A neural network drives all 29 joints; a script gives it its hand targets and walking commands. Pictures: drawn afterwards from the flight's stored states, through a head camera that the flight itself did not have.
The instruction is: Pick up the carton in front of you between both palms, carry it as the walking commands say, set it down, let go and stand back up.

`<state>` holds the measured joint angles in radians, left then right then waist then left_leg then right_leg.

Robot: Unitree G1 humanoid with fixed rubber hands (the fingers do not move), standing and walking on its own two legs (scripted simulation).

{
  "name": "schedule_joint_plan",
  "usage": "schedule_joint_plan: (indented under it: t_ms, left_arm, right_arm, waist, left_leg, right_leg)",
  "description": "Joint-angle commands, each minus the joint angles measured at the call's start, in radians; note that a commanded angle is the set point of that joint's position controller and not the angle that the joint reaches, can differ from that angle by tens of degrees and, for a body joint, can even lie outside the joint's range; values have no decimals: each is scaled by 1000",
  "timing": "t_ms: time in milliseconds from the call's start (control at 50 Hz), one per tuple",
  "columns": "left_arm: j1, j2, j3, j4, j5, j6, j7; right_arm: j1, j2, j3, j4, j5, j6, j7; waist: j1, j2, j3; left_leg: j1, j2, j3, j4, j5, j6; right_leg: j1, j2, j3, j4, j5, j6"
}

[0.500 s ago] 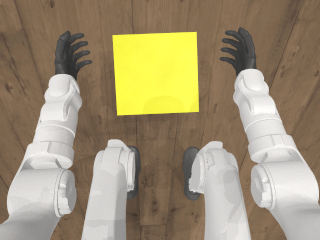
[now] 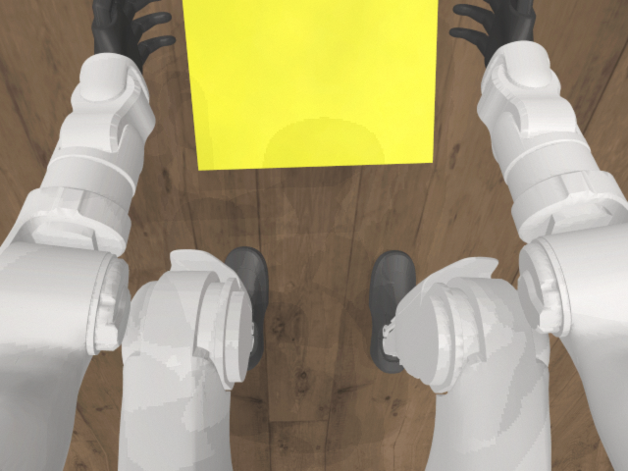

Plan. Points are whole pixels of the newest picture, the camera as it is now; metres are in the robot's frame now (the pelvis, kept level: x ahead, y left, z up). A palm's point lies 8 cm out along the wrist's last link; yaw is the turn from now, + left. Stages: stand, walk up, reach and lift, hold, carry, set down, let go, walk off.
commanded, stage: reach and lift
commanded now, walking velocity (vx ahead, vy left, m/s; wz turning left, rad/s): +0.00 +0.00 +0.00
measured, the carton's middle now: (310, 76) +0.50 +0.02 -0.24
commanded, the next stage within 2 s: none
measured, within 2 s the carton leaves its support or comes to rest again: leaves its support in 0.74 s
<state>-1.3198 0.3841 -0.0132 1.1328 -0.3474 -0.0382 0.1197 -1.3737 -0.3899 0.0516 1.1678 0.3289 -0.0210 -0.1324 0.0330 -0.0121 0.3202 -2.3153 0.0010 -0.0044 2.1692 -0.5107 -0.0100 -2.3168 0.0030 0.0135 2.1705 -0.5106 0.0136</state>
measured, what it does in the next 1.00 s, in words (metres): stands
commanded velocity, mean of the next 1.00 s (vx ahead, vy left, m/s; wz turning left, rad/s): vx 0.00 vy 0.00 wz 0.00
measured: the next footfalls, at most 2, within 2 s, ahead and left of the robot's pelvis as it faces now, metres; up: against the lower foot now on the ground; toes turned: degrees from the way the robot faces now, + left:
none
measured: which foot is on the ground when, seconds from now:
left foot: down 0.00-1.00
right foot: down 0.00-1.00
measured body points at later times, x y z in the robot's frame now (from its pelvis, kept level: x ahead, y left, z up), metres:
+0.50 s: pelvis +0.00 +0.00 +0.02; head +0.36 +0.01 +0.28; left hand +0.52 +0.18 -0.17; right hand +0.54 -0.13 -0.17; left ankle +0.13 +0.12 -0.33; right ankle +0.13 -0.12 -0.33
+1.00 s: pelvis +0.00 -0.01 +0.04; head +0.27 +0.01 +0.40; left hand +0.49 +0.18 -0.05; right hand +0.52 -0.13 -0.05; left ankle +0.13 +0.12 -0.33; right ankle +0.13 -0.13 -0.33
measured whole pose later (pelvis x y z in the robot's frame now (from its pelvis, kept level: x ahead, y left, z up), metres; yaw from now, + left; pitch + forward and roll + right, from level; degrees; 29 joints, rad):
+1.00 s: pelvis +0.00 -0.01 +0.04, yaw +1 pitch +36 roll +0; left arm -1.07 0.15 0.21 0.93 -0.11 0.16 0.16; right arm -1.10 -0.14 -0.19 0.96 0.10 0.16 -0.17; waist 0.03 -0.02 0.00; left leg -2.16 -0.03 -0.02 2.06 -0.53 -0.03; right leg -2.15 0.06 0.04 2.07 -0.55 0.04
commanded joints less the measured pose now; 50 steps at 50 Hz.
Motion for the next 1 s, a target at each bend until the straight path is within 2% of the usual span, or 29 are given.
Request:
schedule_joint_plan:
  t_ms: [0,80,200,340,400,420,440,520,600,660,740,800,860,900,980]
  left_arm:
    - [-140,6,-2,-111,-9,-27,2]
    - [-114,-4,22,-73,28,-25,1]
    - [-133,6,61,-63,71,-31,3]
    - [-208,-145,-9,-50,48,-45,6]
    - [-208,-172,-2,-17,68,-52,11]
    - [-213,-185,-3,-8,75,-55,11]
    - [-279,-309,-62,-55,67,-63,-5]
    - [-494,-684,-144,-65,86,-38,-95]
    - [-565,-867,-141,-120,114,-2,-150]
    - [-613,-966,-197,-214,68,11,-159]
    - [-608,-1081,-273,-367,3,30,-140]
    - [-578,-1139,-292,-499,28,73,-142]
    - [-522,-1185,-268,-575,89,124,-161]
    - [-484,-1220,-225,-555,140,159,-182]
    - [-386,-1302,-111,-390,259,225,-230]
  right_arm:
    - [-95,24,-4,-110,14,-31,-1]
    - [-75,27,-33,-65,-17,-31,8]
    - [-101,7,-69,-57,-59,-42,2]
    - [-169,142,-8,-52,-39,-60,-4]
    - [-155,175,-23,-26,-73,-69,-13]
    - [-149,179,-34,-12,-89,-72,-16]
    - [-213,309,23,-45,-77,-79,2]
    - [-427,696,94,-46,-96,-56,91]
    - [-503,882,102,-107,-121,-23,136]
    - [-542,983,150,-200,-85,-10,143]
    - [-545,1125,231,-357,-15,14,130]
    - [-531,1197,249,-485,-29,56,144]
    - [-492,1260,242,-567,-71,108,171]
    - [-445,1296,210,-539,-112,141,192]
    - [-336,1329,52,-390,-253,196,224]
  waist:
    - [15,13,-1287]
    - [16,16,-1128]
    - [8,18,-1089]
    - [5,6,-1107]
    - [-2,7,-1089]
    - [-15,14,-1086]
    - [-10,16,-1093]
    - [-16,7,-1072]
    - [-19,-2,-1119]
    - [-18,-2,-1292]
    - [0,9,-1591]
    - [15,12,-1717]
    - [29,-4,-1679]
    - [28,-16,-1532]
    - [-8,6,-1256]
  left_leg:
    - [674,-20,24,-172,297,-23]
    - [590,-23,9,-192,245,-20]
    - [561,-25,-1,-207,232,-21]
    - [577,-44,-1,-225,219,-13]
    - [566,-54,0,-233,204,-12]
    - [559,-57,0,-233,201,-13]
    - [565,-65,-1,-231,214,-6]
    - [512,-95,6,-211,190,-3]
    - [526,-115,36,-189,165,-2]
    - [622,-123,55,-170,229,-6]
    - [830,-143,82,-166,351,-18]
    - [907,-155,83,-197,355,-13]
    - [900,-163,83,-245,304,-6]
    - [809,-167,85,-278,207,0]
    - [680,-165,70,-370,25,3]
  right_leg:
    - [659,29,-26,-147,271,11]
    - [549,30,-21,-162,219,11]
    - [499,33,-19,-176,196,9]
    - [534,47,-14,-197,186,5]
    - [545,56,-16,-208,177,4]
    - [545,57,-15,-212,179,3]
    - [542,67,-18,-211,193,0]
    - [507,92,-18,-196,176,-6]
    - [540,113,-43,-178,161,-7]
    - [629,126,-64,-157,221,-7]
    - [786,150,-85,-150,312,-5]
    - [824,168,-85,-174,304,-7]
    - [789,182,-86,-217,243,-5]
    - [726,185,-82,-264,158,-5]
    - [579,180,-85,-352,-6,-18]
